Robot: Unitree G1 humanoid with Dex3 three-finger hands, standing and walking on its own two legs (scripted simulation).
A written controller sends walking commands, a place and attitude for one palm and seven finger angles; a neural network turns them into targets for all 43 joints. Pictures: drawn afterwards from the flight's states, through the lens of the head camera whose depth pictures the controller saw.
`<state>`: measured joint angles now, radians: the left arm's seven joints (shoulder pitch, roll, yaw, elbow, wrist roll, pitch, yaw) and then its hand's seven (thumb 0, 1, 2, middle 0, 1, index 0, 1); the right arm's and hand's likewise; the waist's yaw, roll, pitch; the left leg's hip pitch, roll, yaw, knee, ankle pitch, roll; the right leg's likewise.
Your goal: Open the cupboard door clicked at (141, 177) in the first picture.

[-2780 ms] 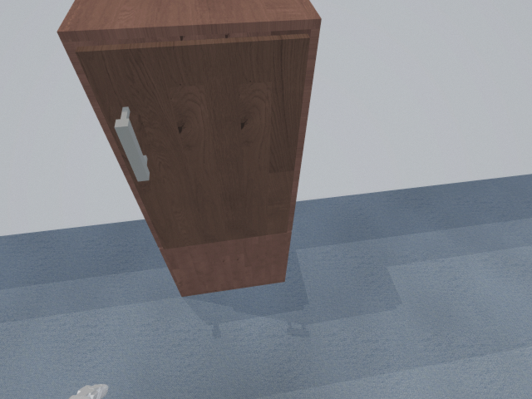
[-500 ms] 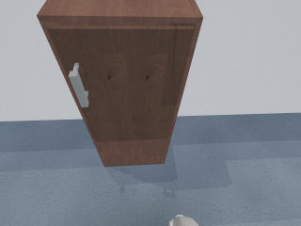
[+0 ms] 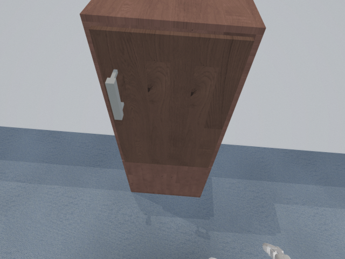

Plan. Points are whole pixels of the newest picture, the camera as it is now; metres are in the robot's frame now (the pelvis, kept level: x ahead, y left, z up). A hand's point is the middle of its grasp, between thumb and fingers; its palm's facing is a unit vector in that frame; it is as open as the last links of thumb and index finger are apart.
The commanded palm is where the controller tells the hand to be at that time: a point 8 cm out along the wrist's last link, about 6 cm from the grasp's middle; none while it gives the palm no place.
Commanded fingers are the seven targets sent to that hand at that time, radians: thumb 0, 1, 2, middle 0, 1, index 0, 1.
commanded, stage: come to a stop and stand still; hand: left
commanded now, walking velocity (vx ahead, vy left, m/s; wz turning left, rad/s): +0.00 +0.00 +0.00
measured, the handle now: (116, 95) +0.50 +0.21 +0.07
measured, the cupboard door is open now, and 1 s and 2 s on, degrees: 1 1 1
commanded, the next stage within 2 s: look again from close up in 0.80 s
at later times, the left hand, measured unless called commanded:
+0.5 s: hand out of the picture -0.04 +0.18 -0.16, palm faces +0.01 -0.98 -0.19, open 7.4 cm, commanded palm none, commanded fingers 0.00 0.90 0.90 -0.20 -0.30 -0.20 -0.30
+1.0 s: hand out of the picture -0.05 +0.16 -0.16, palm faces -0.01 -0.99 -0.17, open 7.4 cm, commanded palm none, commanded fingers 0.00 0.90 0.90 -0.20 -0.30 -0.20 -0.30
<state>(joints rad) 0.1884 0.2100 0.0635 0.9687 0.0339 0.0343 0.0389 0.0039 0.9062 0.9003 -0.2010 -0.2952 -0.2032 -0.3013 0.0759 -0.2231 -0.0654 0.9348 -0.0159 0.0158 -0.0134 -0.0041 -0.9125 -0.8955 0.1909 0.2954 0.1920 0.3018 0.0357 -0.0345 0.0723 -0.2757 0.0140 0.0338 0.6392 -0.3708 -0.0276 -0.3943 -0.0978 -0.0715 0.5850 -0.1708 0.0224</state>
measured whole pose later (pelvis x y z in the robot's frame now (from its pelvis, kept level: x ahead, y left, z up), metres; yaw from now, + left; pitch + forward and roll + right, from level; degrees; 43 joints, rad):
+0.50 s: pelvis -0.03 +0.01 +0.02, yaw -2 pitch -2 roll +1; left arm 0.30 0.13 0.00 1.14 0.01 0.00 0.04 0.01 0.91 0.90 -0.20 -0.29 -0.20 -0.30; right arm 0.25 -0.16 -0.02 1.14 -0.01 0.01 -0.03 0.00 -0.92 -0.89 0.20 0.30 0.20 0.30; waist 0.00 0.01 0.04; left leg -0.18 0.00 0.07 0.38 -0.17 0.02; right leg -0.13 0.00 -0.02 0.42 -0.26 -0.02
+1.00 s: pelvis -0.04 +0.01 +0.01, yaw -1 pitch -2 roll -1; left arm 0.32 0.10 -0.01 1.12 0.01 -0.04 0.06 0.01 0.91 0.90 -0.20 -0.29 -0.20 -0.30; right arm 0.31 -0.12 0.01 1.11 -0.01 -0.01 -0.02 0.00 -0.91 -0.90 0.19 0.30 0.20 0.30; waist -0.02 0.02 0.05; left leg -0.26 0.03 0.06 0.49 -0.20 0.01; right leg -0.17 0.03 -0.04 0.45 -0.25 -0.03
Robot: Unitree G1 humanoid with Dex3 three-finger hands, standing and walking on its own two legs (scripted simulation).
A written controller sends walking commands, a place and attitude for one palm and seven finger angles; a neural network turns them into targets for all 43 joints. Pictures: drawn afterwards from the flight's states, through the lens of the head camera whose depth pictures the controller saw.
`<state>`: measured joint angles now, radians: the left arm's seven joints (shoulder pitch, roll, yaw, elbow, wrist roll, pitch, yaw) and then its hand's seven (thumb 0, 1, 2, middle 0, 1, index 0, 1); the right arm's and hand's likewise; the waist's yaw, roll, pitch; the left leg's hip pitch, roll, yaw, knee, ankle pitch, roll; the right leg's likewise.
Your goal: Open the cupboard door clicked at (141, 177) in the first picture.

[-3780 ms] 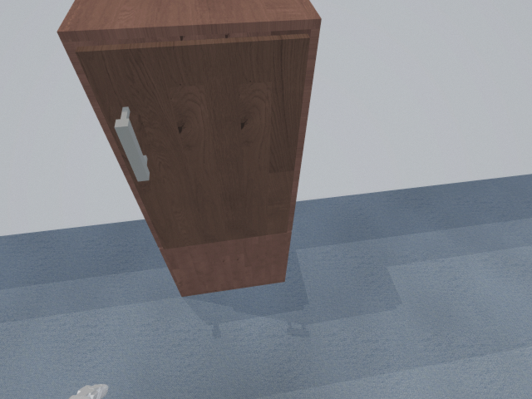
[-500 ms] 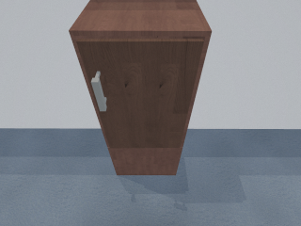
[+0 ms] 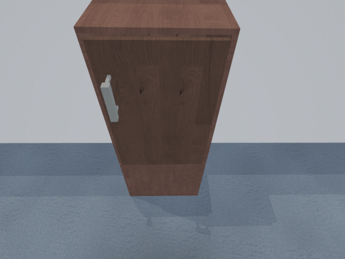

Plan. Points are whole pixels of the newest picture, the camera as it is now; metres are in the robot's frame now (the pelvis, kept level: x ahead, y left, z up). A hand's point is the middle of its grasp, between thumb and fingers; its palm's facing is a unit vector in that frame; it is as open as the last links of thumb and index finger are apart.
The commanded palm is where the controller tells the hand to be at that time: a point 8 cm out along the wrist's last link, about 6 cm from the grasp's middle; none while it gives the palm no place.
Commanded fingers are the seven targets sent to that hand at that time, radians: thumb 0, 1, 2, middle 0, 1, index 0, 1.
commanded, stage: look again from close up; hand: left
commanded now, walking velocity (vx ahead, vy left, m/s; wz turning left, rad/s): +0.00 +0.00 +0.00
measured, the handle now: (111, 99) +0.53 +0.21 +0.06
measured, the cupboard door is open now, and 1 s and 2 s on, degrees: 1 1 1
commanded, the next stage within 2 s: raise the hand with hooked fingers in 0.36 s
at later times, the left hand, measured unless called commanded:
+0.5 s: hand out of the picture -0.01 +0.20 -0.18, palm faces +0.10 -0.98 -0.17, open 7.4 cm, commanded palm +0.08 +0.25 -0.07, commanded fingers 0.00 0.83 0.87 -0.20 -0.34 -0.20 -0.34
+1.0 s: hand (74, 254) +0.14 +0.22 -0.03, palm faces +0.21 -0.98 -0.07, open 9.3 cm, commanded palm +0.13 +0.27 -0.02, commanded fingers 0.00 0.25 0.62 -0.25 -0.72 -0.25 -0.72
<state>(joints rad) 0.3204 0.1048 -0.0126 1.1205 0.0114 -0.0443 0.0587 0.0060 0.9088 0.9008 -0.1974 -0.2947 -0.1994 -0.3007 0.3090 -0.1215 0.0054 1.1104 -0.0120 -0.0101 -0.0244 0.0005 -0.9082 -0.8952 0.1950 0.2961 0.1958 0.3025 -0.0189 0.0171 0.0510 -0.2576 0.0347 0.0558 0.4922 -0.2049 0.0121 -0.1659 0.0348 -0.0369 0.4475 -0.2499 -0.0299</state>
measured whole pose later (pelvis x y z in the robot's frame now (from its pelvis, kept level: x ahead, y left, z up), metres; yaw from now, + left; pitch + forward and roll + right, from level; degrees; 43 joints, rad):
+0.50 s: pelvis -0.01 +0.03 +0.00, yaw +1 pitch -2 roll -1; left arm 0.40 0.17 0.00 0.89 -0.03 0.05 0.05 0.01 0.91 0.90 -0.20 -0.29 -0.20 -0.30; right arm 0.30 -0.17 0.02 1.00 0.00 -0.01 -0.02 0.00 -0.92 -0.89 0.20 0.30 0.20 0.30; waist 0.01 -0.02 0.02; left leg -0.28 -0.01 0.06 0.50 -0.19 0.05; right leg -0.19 -0.01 -0.04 0.47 -0.25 0.01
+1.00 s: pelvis -0.01 -0.01 -0.09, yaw +5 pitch +12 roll -3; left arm 0.55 0.23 0.19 -0.09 -0.28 -0.47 -0.23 0.02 0.47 0.72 -0.23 -0.57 -0.23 -0.58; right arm 0.17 -0.24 -0.02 0.49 0.02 -0.21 -0.05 0.01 -0.90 -0.90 0.20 0.30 0.20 0.30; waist 0.05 0.01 -0.13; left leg -0.90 0.02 -0.06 1.15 -0.46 0.00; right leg -0.76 0.04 -0.12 1.11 -0.56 -0.05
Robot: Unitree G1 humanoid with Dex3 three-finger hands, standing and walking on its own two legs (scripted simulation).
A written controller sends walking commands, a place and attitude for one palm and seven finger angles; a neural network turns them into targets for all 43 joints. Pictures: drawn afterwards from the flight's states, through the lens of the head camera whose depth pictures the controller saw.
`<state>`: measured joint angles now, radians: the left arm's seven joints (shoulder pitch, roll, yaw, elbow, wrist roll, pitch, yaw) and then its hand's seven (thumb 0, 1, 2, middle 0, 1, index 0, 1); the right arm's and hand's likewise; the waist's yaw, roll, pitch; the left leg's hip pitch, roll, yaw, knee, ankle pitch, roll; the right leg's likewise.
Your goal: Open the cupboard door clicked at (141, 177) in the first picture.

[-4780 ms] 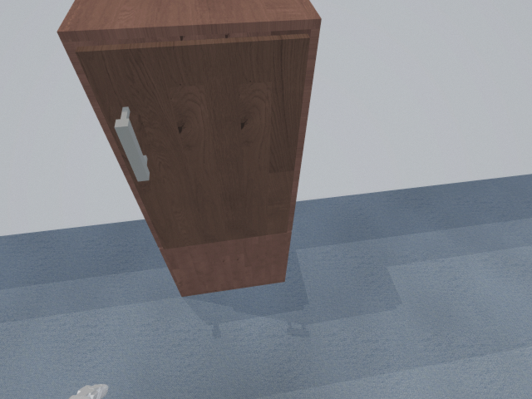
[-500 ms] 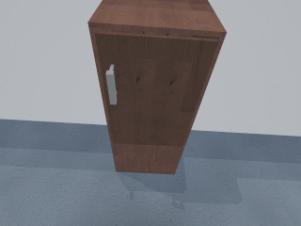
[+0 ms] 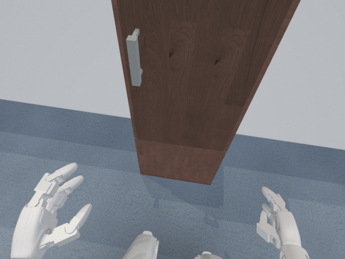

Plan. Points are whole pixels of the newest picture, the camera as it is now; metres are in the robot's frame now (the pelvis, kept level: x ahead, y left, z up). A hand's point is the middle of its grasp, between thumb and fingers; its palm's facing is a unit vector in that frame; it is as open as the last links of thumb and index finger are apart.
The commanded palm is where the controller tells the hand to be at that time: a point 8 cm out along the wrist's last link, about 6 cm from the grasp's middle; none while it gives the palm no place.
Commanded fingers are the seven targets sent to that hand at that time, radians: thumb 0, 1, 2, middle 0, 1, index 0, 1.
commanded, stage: raise the hand with hooked fingers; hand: left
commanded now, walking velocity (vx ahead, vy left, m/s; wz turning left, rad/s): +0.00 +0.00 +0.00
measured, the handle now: (136, 58) +0.56 +0.17 +0.14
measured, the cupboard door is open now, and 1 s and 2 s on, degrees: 1 1 1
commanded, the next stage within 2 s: move the hooked fingers beside the handle in 1.56 s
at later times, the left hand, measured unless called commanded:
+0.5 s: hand (67, 169) +0.25 +0.24 +0.10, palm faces +0.00 -1.00 -0.06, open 12.3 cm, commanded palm +0.23 +0.30 +0.11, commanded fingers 0.00 -0.34 0.37 -0.29 -1.10 -0.29 -1.10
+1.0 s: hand (39, 126) +0.30 +0.30 +0.16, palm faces +0.03 -1.00 -0.04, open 13.9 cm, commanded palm +0.28 +0.34 +0.16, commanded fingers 0.00 -0.50 0.30 -0.30 -1.20 -0.30 -1.20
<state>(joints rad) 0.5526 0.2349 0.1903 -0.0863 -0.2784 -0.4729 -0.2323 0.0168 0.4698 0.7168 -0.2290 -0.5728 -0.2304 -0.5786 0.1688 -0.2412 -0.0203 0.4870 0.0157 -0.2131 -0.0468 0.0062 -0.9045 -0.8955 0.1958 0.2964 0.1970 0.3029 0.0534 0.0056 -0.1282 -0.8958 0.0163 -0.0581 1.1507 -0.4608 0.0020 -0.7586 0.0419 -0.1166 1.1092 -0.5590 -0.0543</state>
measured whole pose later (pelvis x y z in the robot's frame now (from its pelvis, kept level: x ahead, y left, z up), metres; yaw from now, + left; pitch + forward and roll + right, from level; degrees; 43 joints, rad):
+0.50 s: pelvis +0.02 +0.01 +0.04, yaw -1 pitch +10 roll -2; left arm 0.31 0.32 0.33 0.10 -0.38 -0.34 -0.41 0.00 -0.11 0.47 -0.27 -0.95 -0.27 -0.95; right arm 0.28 -0.29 -0.01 0.59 0.05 -0.21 -0.08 0.01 -0.90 -0.90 0.20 0.30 0.20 0.30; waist 0.00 0.03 -0.11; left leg -0.72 0.02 -0.01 0.94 -0.40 0.01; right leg -0.60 0.04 -0.07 0.90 -0.49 -0.04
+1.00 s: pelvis +0.02 +0.03 +0.06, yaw -1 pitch +6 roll -3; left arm -0.01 0.42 0.40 0.28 -0.36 -0.16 -0.45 -0.01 -0.49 0.31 -0.30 -1.19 -0.30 -1.20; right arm 0.26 -0.25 0.07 0.57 0.06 -0.19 -0.09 0.01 -0.90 -0.89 0.20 0.30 0.20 0.30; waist 0.02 0.03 -0.07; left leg -0.56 0.00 -0.01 0.80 -0.34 0.04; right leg -0.43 0.02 -0.06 0.73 -0.40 -0.01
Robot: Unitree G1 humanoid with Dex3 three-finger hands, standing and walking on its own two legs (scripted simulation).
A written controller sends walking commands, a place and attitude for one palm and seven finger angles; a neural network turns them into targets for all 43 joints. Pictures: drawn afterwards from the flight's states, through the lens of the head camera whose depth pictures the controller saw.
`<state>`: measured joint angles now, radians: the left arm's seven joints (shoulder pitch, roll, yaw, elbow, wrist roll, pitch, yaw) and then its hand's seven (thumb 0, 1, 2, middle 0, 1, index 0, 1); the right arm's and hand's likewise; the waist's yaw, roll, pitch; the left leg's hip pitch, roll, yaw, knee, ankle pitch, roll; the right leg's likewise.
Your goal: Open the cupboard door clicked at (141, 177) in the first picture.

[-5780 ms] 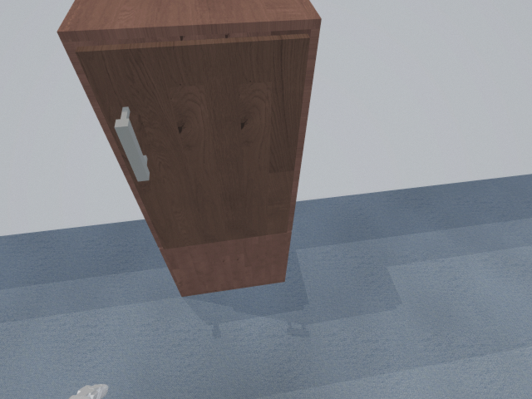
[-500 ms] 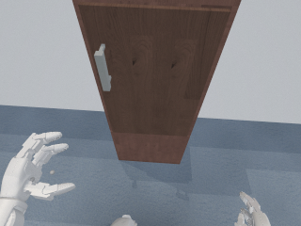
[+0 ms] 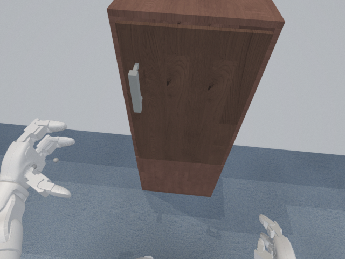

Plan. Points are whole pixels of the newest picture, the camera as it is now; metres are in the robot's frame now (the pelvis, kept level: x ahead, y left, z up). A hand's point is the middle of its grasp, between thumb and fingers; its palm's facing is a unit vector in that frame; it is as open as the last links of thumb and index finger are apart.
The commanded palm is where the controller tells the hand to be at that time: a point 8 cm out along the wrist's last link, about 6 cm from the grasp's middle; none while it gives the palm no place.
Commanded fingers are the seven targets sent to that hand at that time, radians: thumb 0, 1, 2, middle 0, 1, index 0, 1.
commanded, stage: raise the hand with hooked fingers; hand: left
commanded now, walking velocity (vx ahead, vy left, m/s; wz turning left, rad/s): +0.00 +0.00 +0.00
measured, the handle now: (137, 88) +0.54 +0.15 +0.09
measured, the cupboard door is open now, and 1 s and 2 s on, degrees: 1 1 1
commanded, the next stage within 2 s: move the hooked fingers beside the handle in 0.56 s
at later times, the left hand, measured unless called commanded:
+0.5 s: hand (61, 152) +0.30 +0.26 +0.11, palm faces +0.04 -1.00 -0.04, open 14.0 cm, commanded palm +0.27 +0.31 +0.11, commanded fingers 0.00 -0.50 0.30 -0.30 -1.20 -0.30 -1.20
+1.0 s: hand (77, 137) +0.34 +0.25 +0.11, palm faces +0.03 -1.00 -0.01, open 14.0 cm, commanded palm +0.31 +0.30 +0.11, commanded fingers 0.00 -0.50 0.30 -0.30 -1.20 -0.30 -1.20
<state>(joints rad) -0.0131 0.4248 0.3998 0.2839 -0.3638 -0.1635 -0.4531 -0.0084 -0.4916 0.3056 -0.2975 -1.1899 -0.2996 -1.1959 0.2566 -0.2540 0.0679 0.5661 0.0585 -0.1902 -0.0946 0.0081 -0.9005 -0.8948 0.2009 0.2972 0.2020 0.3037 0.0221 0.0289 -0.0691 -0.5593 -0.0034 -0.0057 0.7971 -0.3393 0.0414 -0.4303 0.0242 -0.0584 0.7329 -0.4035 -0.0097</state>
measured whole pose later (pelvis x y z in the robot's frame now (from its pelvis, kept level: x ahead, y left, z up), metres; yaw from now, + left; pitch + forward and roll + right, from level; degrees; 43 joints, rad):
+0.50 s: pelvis +0.00 -0.01 +0.01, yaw +0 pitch +5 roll -2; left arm -0.06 0.43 0.42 0.35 -0.35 -0.15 -0.46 -0.01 -0.50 0.30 -0.30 -1.20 -0.30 -1.20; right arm 0.28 -0.27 0.05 0.58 0.06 -0.18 -0.10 0.01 -0.90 -0.90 0.20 0.30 0.20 0.30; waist 0.01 0.03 -0.06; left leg -0.52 0.00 0.00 0.74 -0.32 0.03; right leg -0.40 0.03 -0.05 0.69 -0.39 -0.02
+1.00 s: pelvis +0.00 -0.02 +0.00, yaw -1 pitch +6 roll -1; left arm -0.27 0.47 0.42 0.59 -0.32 -0.18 -0.47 -0.01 -0.50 0.30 -0.30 -1.20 -0.30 -1.20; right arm 0.27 -0.28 0.05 0.60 0.06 -0.14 -0.10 0.01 -0.90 -0.89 0.20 0.30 0.20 0.30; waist -0.01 0.02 -0.06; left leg -0.55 0.02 -0.01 0.75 -0.32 0.01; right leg -0.44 0.04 -0.06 0.72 -0.40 -0.04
